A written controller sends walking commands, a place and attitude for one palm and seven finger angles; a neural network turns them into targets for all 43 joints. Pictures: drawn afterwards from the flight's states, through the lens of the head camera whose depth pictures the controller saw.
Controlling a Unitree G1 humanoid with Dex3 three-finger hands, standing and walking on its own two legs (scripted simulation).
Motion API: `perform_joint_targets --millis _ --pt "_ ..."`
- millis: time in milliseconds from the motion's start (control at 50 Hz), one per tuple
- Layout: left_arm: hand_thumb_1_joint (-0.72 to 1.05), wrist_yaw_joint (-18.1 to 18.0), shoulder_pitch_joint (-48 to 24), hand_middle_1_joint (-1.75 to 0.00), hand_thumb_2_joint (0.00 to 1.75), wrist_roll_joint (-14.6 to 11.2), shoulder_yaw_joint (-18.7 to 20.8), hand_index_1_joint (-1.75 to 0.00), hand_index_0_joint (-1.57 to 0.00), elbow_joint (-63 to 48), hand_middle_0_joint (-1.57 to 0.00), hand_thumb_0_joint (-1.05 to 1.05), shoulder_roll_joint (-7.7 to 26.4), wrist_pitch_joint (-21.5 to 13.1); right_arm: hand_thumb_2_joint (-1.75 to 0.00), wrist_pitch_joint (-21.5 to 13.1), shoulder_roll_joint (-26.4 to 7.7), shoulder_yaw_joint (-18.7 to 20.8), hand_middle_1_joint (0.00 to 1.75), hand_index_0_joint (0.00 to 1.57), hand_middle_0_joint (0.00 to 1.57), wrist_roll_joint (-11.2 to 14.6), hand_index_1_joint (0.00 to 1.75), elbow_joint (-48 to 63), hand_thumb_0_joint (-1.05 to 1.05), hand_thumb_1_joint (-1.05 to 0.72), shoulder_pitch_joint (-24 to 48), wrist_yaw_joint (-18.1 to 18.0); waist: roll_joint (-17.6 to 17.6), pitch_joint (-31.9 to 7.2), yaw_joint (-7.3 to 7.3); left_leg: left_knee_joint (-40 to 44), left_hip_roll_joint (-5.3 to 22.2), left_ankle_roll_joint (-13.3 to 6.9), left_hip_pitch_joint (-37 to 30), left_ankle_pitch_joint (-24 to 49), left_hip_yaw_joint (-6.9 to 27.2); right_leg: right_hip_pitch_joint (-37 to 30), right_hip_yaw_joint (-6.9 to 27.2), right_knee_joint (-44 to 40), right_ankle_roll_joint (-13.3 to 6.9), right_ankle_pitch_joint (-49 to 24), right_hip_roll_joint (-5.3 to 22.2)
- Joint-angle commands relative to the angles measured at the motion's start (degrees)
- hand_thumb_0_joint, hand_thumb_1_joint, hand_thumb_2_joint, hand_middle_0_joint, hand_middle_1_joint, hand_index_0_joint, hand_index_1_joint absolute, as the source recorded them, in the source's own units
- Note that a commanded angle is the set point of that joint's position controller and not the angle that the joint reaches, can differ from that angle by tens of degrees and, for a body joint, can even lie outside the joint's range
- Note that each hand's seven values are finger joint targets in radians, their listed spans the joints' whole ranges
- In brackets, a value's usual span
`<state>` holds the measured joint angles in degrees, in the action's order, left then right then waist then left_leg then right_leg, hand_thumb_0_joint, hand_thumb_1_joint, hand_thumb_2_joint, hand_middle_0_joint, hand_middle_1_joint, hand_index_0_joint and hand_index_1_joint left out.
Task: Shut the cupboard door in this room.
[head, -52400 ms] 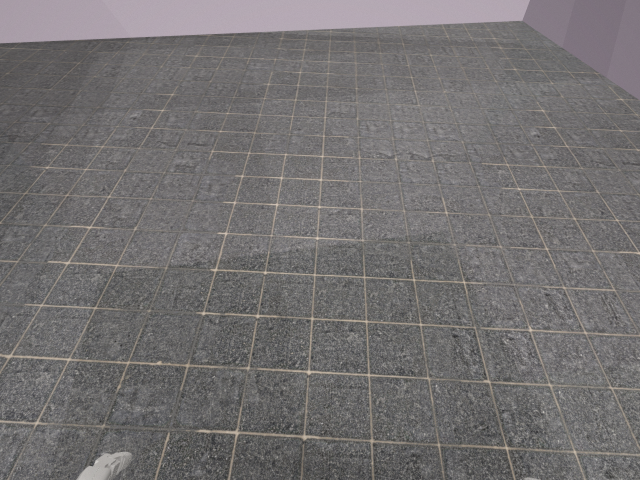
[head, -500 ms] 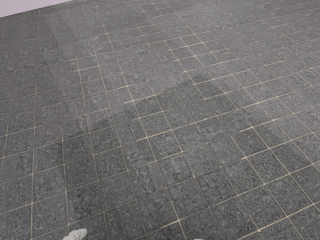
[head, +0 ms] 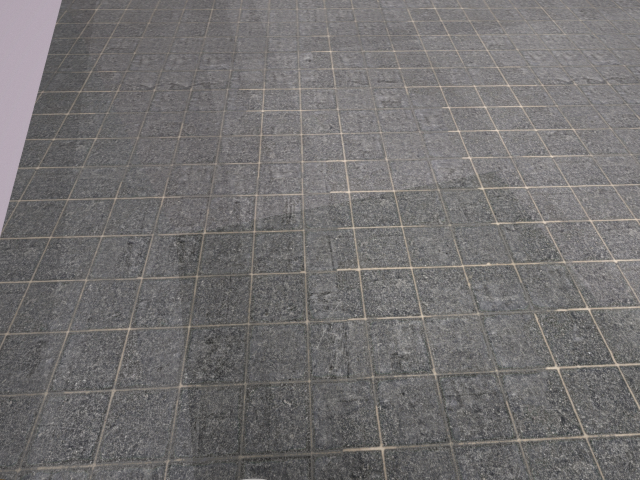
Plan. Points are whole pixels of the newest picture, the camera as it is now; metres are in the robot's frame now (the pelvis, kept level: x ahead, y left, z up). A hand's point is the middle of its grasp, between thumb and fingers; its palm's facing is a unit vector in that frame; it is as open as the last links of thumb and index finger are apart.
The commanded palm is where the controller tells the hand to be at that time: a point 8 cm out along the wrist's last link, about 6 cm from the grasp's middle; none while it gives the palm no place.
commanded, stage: turn or walk to find it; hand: left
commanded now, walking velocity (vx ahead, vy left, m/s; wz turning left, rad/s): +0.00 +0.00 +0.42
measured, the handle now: out of the picture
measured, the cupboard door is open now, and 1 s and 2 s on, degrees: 39 31 31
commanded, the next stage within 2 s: none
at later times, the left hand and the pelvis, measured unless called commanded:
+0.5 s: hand out of the picture +0.08 +0.19 -0.14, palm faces +0.20 -0.94 -0.29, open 7.4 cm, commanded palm none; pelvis +0.01 -0.03 +0.00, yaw +11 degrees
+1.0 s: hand out of the picture -0.06 +0.21 -0.18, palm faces +0.46 -0.86 -0.23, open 7.4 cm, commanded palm none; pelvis +0.00 +0.01 +0.00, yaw +24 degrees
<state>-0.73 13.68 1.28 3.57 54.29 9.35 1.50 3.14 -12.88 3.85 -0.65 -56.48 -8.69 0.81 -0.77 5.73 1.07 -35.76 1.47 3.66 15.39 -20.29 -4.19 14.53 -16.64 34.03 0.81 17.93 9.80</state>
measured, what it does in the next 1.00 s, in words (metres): steps on the spot, turning left: left foot, then right foot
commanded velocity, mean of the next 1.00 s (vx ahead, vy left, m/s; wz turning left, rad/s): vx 0.00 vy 0.00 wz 0.42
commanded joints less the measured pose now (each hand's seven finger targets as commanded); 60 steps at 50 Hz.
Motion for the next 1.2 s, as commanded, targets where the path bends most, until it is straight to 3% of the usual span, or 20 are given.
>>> perform_joint_targets --millis 0,20,60,140,280,360,380,400,420,440,480,540,760,820,840,860,880,900,1000,1180 --pt "0.90 -0.1 0.4 -0.30 0.90 -0.9 1.5 -0.30 -0.20 -5.0 -0.20 0.00 7.0 -0.8 -0.90 -2.9 -12.7 3.2 0.30 0.20 0.20 -0.6 0.30 3.2 0.00 -0.90 -9.0 -0.7 17.7 -11.3 -4.54 17.2 20.7 -11.0 -18.6 35.7 26.1 17.5 4.7 18.2 4.2 16.3 -2.0" --pt "0.90 -0.5 -2.9 -0.30 0.90 -0.4 1.1 -0.30 -0.20 -6.1 -0.20 0.00 7.3 -0.2 -0.90 -2.3 -13.8 3.4 0.30 0.20 0.20 -0.4 0.30 2.3 0.00 -0.90 -10.7 -1.1 13.9 -11.1 -5.55 16.6 24.2 -15.8 -15.6 38.9 24.7 17.7 9.9 25.0 3.5 20.7 -1.9" --pt "0.90 -0.3 -5.3 -0.30 0.90 -0.3 1.6 -0.30 -0.20 -4.5 -0.20 0.00 7.1 0.2 -0.90 -2.5 -10.2 2.6 0.30 0.20 0.20 -0.7 0.30 2.8 0.00 -0.90 -5.7 -2.0 14.2 -6.5 -3.88 17.9 18.1 -15.1 -9.4 29.4 20.9 18.4 13.6 28.6 3.2 13.9 -1.5" --pt "0.90 0.4 -2.4 -0.30 0.90 -0.5 1.5 -0.30 -0.20 -2.4 -0.20 0.00 6.9 0.2 -0.90 -3.2 -7.8 1.5 0.30 0.20 0.20 -0.5 0.30 3.7 0.00 -0.90 -2.5 -2.4 8.9 -5.4 -1.45 16.8 12.5 -12.1 -9.0 32.4 14.4 17.2 13.9 28.0 4.2 6.1 -3.2" --pt "0.90 0.1 -5.0 -0.30 0.90 -0.7 0.9 -0.30 -0.20 -4.2 -0.20 0.00 6.4 0.1 -0.90 -2.6 -8.1 2.2 0.30 0.20 0.20 -0.8 0.30 3.6 0.00 -0.90 -4.2 -2.0 10.1 -5.8 -2.51 15.2 11.9 -12.7 -8.0 30.9 17.0 11.8 13.1 14.4 4.6 7.4 -5.3" --pt "0.90 -0.1 -0.8 -0.30 0.90 -1.1 0.9 -0.30 -0.20 -3.5 -0.20 0.00 6.7 -0.9 -0.90 -2.2 -8.5 2.5 0.30 0.20 0.20 -0.6 0.30 4.4 0.00 -0.90 -2.0 -1.8 9.2 -8.0 -0.40 9.8 9.7 -10.7 -3.4 31.3 18.8 0.2 11.5 -2.2 3.9 -0.9 -7.5" --pt "0.90 -0.1 1.1 -0.30 0.90 -0.9 1.1 -0.30 -0.20 -3.1 -0.20 0.00 7.9 -1.5 -0.90 -2.2 -7.8 2.4 0.30 0.20 0.20 -0.3 0.30 4.5 0.00 -0.90 -1.8 -1.6 7.1 -9.0 0.74 6.5 7.5 -8.4 -0.2 26.4 18.0 -5.8 12.0 -10.1 3.5 -7.7 -6.5" --pt "0.90 -0.5 3.6 -0.30 0.90 -0.4 1.7 -0.30 -0.20 -2.6 -0.20 0.00 11.3 -2.3 -0.90 -2.3 -5.3 2.1 0.30 0.20 0.20 0.2 0.30 4.9 0.00 -0.90 -2.6 -1.2 -1.5 -11.5 1.63 -1.1 3.2 -5.1 7.1 14.6 14.0 -14.9 19.3 -14.4 1.4 -14.3 2.0" --pt "0.90 -0.9 5.2 -0.30 0.90 0.4 2.6 -0.30 -0.20 -2.4 -0.20 0.00 16.4 -2.6 -0.90 -2.4 -1.7 1.4 0.30 0.20 0.20 0.3 0.30 6.7 0.00 -0.90 -2.1 -0.9 -17.5 -10.9 2.45 -14.5 -5.1 -1.5 17.3 -11.8 5.9 -18.9 32.6 -14.5 -5.1 -27.5 16.3" --pt "0.90 -1.0 5.9 -0.30 0.90 -0.2 2.3 -0.30 -0.20 -2.8 -0.20 0.00 16.3 -2.3 -0.90 -1.6 -4.5 2.0 0.30 0.20 0.20 0.1 0.30 7.0 0.00 -0.90 -0.7 -1.2 -13.2 -10.0 2.96 -24.9 -3.2 -1.8 15.7 -16.7 8.7 -11.5 32.3 -14.6 -9.5 -30.9 19.7" --pt "0.90 -1.5 -1.6 -0.30 0.90 -0.4 2.3 -0.30 -0.20 -4.4 -0.20 0.00 12.6 -2.2 -0.90 -0.3 -4.5 2.6 0.30 0.20 0.20 -0.2 0.30 4.4 0.00 -0.90 -2.9 -0.8 -10.3 -6.0 -0.51 -33.6 -0.9 -1.5 15.6 -9.1 10.1 -5.3 27.0 -16.7 -8.7 -19.0 14.7" --pt "0.90 -1.1 -3.6 -0.30 0.90 -0.3 1.3 -0.30 -0.20 -5.5 -0.20 0.00 10.3 -2.5 -0.90 -0.1 -3.4 2.1 0.30 0.20 0.20 -0.5 0.30 2.6 0.00 -0.90 -4.3 0.2 -7.9 -4.8 -1.64 -34.5 -0.1 -0.2 15.5 -1.6 7.3 -4.8 16.8 -15.6 -5.6 -19.1 8.9" --pt "0.90 -0.9 4.0 -0.30 0.90 0.4 2.7 -0.30 -0.20 -2.5 -0.20 0.00 13.8 -2.0 -0.90 -1.0 -1.9 0.2 0.30 0.20 0.20 0.2 0.30 4.6 0.00 -0.90 3.3 0.2 -10.3 -6.1 2.53 -8.7 0.0 0.0 8.1 -6.0 0.4 -10.2 12.4 -11.1 -8.1 -29.6 11.8" --pt "0.90 -0.8 2.1 -0.30 0.90 0.1 3.0 -0.30 -0.20 -2.1 -0.20 0.00 14.5 -1.7 -0.90 -1.7 -2.5 0.3 0.30 0.20 0.20 0.2 0.30 3.9 0.00 -0.90 -0.5 0.1 -9.5 -8.2 -0.10 3.6 -0.2 -0.8 -0.1 1.9 -1.1 -7.7 9.5 -5.9 -5.2 -25.9 11.5" --pt "0.90 -0.7 1.5 -0.30 0.90 -0.4 2.9 -0.30 -0.20 -2.3 -0.20 0.00 13.8 -1.4 -0.90 -2.0 -3.7 0.7 0.30 0.20 0.20 0.0 0.30 3.4 0.00 -0.90 -2.6 0.1 -5.6 -9.5 -1.52 10.6 0.1 -1.4 -6.9 9.2 -0.6 -3.6 7.7 -1.6 -2.8 -21.6 9.9" --pt "0.90 -0.5 1.8 -0.30 0.90 -0.7 2.5 -0.30 -0.20 -3.2 -0.20 0.00 11.7 -1.1 -0.90 -2.6 -8.1 1.7 0.30 0.20 0.20 -0.3 0.30 3.1 0.00 -0.90 -5.4 -0.1 4.9 -12.0 -3.18 14.8 7.7 -4.7 -14.9 18.1 9.4 4.2 4.7 8.1 0.5 -11.1 5.1" --pt "0.90 -0.1 -0.1 -0.30 0.90 -0.9 1.1 -0.30 -0.20 -5.1 -0.20 0.00 7.8 -0.8 -0.90 -2.6 -13.4 3.1 0.30 0.20 0.20 -0.4 0.30 3.2 0.00 -0.90 -8.4 -0.6 19.6 -11.8 -4.67 16.8 20.9 -11.4 -18.6 36.8 26.4 16.9 5.5 20.2 4.0 18.6 -2.5" --pt "0.90 -0.4 -3.0 -0.30 0.90 -0.5 0.9 -0.30 -0.20 -5.7 -0.20 0.00 8.4 -0.2 -0.90 -2.0 -14.3 3.1 0.30 0.20 0.20 -0.3 0.30 2.3 0.00 -0.90 -9.6 -1.0 14.9 -11.5 -5.48 16.3 23.8 -15.9 -15.5 38.4 25.1 17.0 10.9 26.0 3.2 21.1 -2.2" --pt "0.90 0.4 -2.5 -0.30 0.90 -0.3 1.6 -0.30 -0.20 -2.0 -0.20 0.00 8.7 0.3 -0.90 -2.9 -8.3 1.2 0.30 0.20 0.20 -0.4 0.30 3.8 0.00 -0.90 -1.5 -2.2 9.7 -5.6 -1.26 17.1 12.4 -11.7 -9.4 32.8 14.4 17.4 14.5 31.4 3.8 5.6 -2.9" --pt "0.90 0.0 -5.6 -0.30 0.90 -0.6 1.0 -0.30 -0.20 -3.0 -0.20 0.00 7.2 0.2 -0.90 -2.9 -7.9 1.9 0.30 0.20 0.20 -0.4 0.30 3.0 0.00 -0.90 -6.4 -2.3 9.9 -6.4 -3.11 16.1 12.0 -13.0 -10.8 32.9 18.1 15.9 14.5 21.2 5.1 6.8 -4.5"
